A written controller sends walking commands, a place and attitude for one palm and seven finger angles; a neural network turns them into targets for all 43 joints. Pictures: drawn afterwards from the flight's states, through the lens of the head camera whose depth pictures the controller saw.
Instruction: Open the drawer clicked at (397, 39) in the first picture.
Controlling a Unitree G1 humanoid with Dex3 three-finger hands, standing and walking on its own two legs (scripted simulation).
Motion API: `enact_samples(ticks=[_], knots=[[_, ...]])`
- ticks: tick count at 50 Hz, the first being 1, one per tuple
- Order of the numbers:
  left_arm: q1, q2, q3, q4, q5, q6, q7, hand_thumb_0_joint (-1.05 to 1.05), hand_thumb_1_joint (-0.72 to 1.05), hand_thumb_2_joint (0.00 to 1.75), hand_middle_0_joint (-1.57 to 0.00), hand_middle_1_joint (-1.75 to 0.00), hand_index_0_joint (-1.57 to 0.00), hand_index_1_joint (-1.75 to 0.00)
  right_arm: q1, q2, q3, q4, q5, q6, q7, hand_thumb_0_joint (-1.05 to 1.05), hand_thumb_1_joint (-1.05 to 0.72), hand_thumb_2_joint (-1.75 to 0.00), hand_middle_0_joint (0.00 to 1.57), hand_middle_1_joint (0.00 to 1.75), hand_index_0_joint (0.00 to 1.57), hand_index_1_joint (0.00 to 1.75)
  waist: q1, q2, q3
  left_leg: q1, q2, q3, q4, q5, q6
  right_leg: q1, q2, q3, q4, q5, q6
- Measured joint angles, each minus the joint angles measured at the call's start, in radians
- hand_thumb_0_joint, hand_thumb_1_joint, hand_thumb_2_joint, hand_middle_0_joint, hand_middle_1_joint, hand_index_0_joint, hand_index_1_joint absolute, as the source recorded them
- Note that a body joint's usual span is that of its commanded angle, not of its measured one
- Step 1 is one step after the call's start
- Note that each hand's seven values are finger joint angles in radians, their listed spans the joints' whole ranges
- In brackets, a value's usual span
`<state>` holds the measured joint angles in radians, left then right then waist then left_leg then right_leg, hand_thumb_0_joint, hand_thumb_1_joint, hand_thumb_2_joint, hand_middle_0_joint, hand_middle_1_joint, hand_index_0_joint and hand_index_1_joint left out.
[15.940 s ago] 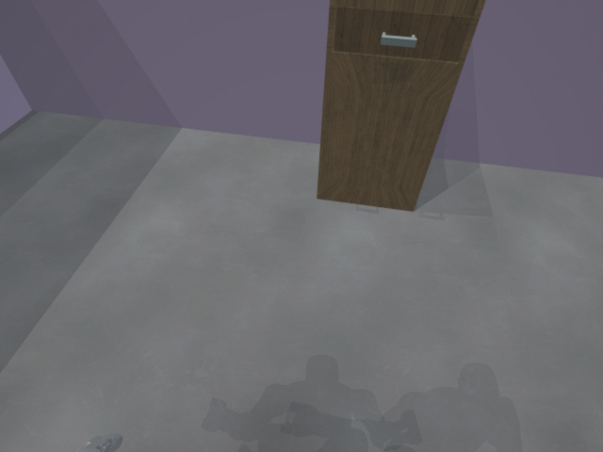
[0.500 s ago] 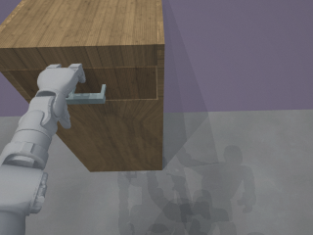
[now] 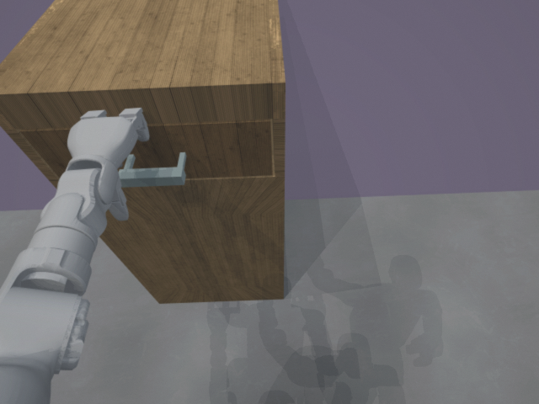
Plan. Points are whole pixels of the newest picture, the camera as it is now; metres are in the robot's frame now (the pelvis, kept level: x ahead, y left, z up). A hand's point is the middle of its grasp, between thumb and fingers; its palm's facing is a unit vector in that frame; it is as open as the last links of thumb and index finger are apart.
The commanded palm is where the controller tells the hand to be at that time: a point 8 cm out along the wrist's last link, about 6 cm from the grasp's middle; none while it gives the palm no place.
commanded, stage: move the hooked fingers above the handle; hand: left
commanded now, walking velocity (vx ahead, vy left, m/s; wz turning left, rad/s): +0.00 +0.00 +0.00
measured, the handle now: (154, 168) +0.51 +0.21 +0.04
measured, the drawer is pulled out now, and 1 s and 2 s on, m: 0.00 0.00 0.00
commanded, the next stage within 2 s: none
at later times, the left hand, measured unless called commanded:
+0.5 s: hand (129, 159) +0.46 +0.22 +0.10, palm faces +0.00 +0.01 -1.00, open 13.6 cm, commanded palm +0.44 +0.24 +0.15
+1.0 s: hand (107, 165) +0.46 +0.25 +0.10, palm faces -0.03 +0.02 -1.00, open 13.8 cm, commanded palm +0.44 +0.24 +0.15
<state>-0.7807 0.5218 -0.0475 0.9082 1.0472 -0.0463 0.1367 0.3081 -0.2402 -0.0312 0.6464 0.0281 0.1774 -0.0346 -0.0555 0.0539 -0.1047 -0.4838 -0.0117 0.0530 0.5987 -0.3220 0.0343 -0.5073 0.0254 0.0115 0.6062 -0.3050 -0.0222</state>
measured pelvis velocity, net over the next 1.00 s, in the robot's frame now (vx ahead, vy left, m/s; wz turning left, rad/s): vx -0.01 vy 0.00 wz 0.01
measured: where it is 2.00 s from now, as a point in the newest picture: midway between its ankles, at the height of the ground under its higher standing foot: outside the picture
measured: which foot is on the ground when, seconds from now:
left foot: down 0.00-1.00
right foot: down 0.00-1.00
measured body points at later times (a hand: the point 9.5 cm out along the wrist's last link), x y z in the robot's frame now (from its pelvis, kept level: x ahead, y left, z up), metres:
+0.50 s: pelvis +0.00 +0.00 +0.00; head +0.05 -0.02 +0.45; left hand +0.46 +0.22 +0.16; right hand +0.06 -0.26 -0.14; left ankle -0.02 +0.10 -0.73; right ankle -0.01 -0.11 -0.73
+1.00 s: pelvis -0.01 +0.00 +0.00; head +0.05 -0.01 +0.44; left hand +0.45 +0.25 +0.15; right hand +0.06 -0.27 -0.13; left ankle -0.02 +0.10 -0.73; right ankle -0.01 -0.11 -0.73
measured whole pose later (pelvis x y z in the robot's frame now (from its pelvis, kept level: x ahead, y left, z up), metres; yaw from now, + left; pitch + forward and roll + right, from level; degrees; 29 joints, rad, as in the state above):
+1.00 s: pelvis -0.01 +0.00 +0.00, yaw +1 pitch +12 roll +0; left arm -0.82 0.55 -0.08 0.92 1.02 -0.04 0.12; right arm 0.31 -0.27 -0.06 0.66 0.02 0.16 -0.03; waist -0.05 0.05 -0.11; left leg -0.52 -0.01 0.04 0.62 -0.32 0.04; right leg -0.53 0.02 0.00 0.61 -0.30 -0.02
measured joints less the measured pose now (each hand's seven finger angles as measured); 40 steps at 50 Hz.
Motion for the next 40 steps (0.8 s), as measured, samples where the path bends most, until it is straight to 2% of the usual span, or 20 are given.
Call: enact_samples(ticks=[4,8,11,14,17,20,24,28,31,34,37,40], knots=[[0.016,0.004,-0.041,-0.030,-0.018,-0.010,-0.043,0.00,-0.49,0.30,-0.33,-1.20,-0.34,-1.22,0.014,-0.006,-0.006,0.001,0.002,0.000,-0.002,0.00,-0.91,-0.90,0.20,0.30,0.20,0.30,0.013,-0.003,0.005,0.013,-0.003,-0.010,-0.003,0.002,0.000,0.019,-0.003,-0.010,-0.009,0.001,0.000],[0.029,-0.021,-0.089,-0.078,-0.032,-0.054,-0.064,0.00,-0.49,0.30,-0.32,-1.20,-0.33,-1.21,0.016,-0.017,-0.019,0.010,-0.002,-0.004,-0.003,0.00,-0.91,-0.90,0.20,0.30,0.20,0.30,0.023,-0.010,0.012,0.014,-0.009,-0.023,0.005,0.000,0.002,0.027,-0.009,-0.023,-0.005,-0.004,0.002],[0.027,-0.045,-0.097,-0.101,-0.030,-0.094,-0.045,0.00,-0.49,0.30,-0.32,-1.20,-0.33,-1.21,0.004,-0.023,-0.025,0.016,-0.006,-0.011,-0.003,0.00,-0.91,-0.90,0.20,0.30,0.20,0.30,0.020,-0.016,0.017,0.005,-0.012,-0.027,0.017,-0.003,0.003,0.021,-0.013,-0.027,0.006,-0.008,0.002],[0.017,-0.051,-0.064,-0.097,-0.014,-0.110,0.003,0.00,-0.49,0.30,-0.32,-1.20,-0.33,-1.21,-0.015,-0.026,-0.022,0.017,-0.010,-0.016,-0.003,0.00,-0.91,-0.90,0.20,0.30,0.20,0.30,0.009,-0.020,0.016,-0.008,-0.011,-0.020,0.027,-0.006,0.003,0.004,-0.012,-0.021,0.018,-0.010,0.002],[-0.011,-0.031,-0.023,-0.057,0.006,-0.077,0.052,0.00,-0.49,0.30,-0.32,-1.20,-0.33,-1.20,-0.028,-0.023,-0.015,0.016,-0.011,-0.019,-0.002,0.00,-0.91,-0.90,0.20,0.30,0.20,0.30,-0.004,-0.021,0.010,-0.022,-0.007,-0.011,0.030,-0.007,0.003,-0.015,-0.008,-0.011,0.025,-0.009,0.002],[-0.031,-0.030,-0.033,-0.029,0.010,-0.055,0.062,0.00,-0.49,0.30,-0.38,-1.24,-0.33,-1.21,-0.025,-0.023,-0.012,0.016,-0.009,-0.017,0.003,0.00,-0.91,-0.90,0.20,0.30,0.20,0.30,-0.001,-0.012,0.003,-0.027,-0.005,-0.005,0.025,-0.004,0.002,-0.022,-0.006,-0.006,0.021,-0.004,0.002],[-0.034,-0.037,-0.020,0.004,0.008,0.001,0.031,0.00,-0.49,0.30,-0.38,-1.24,-0.35,-1.24,-0.020,-0.021,0.001,0.016,-0.002,0.001,0.002,0.00,-0.91,-0.90,0.20,0.30,0.20,0.30,-0.001,0.000,-0.004,-0.008,-0.002,0.005,0.007,0.003,0.002,-0.011,-0.002,0.005,0.008,0.004,0.003],[-0.014,-0.003,-0.002,0.042,-0.001,0.028,-0.021,0.00,-0.49,0.30,-0.35,-1.23,-0.34,-1.23,-0.008,-0.013,0.011,0.001,0.007,0.007,-0.010,0.00,-0.91,-0.90,0.20,0.30,0.20,0.30,-0.009,-0.002,0.000,0.013,0.001,0.010,-0.011,0.009,-0.001,0.005,0.002,0.010,-0.002,0.009,0.000],[0.020,0.018,-0.014,0.006,-0.013,-0.004,-0.061,0.00,-0.49,0.30,-0.34,-1.21,-0.33,-1.22,0.012,-0.011,0.003,-0.008,0.006,0.000,-0.017,0.00,-0.91,-0.90,0.20,0.30,0.20,0.30,-0.002,-0.006,0.010,0.019,0.003,0.001,-0.014,0.012,-0.003,0.017,0.003,0.001,-0.010,0.011,-0.003],[0.057,0.019,-0.032,-0.066,-0.025,-0.070,-0.079,0.00,-0.49,0.30,-0.33,-1.21,-0.33,-1.21,0.027,-0.016,-0.011,-0.002,0.000,-0.007,-0.022,0.00,-0.91,-0.90,0.20,0.30,0.20,0.30,0.011,-0.010,0.018,0.019,0.002,-0.012,-0.007,0.011,-0.004,0.026,0.002,-0.012,-0.013,0.010,-0.005],[0.071,0.010,-0.038,-0.114,-0.032,-0.131,-0.062,0.00,-0.49,0.30,-0.33,-1.20,-0.33,-1.21,0.026,-0.023,-0.022,0.015,-0.004,-0.012,-0.024,0.00,-0.91,-0.90,0.20,0.30,0.20,0.30,0.018,-0.017,0.020,0.013,-0.001,-0.023,0.006,0.006,-0.004,0.026,-0.001,-0.023,-0.006,0.004,-0.005],[0.047,0.011,-0.031,-0.099,-0.026,-0.145,-0.017,0.00,-0.49,0.30,-0.33,-1.20,-0.33,-1.21,0.007,-0.031,-0.021,0.028,-0.003,-0.020,-0.021,0.00,-0.91,-0.90,0.20,0.30,0.20,0.30,0.011,-0.024,0.019,-0.005,-0.003,-0.029,0.022,0.002,-0.005,0.012,-0.004,-0.029,0.008,-0.002,-0.005]])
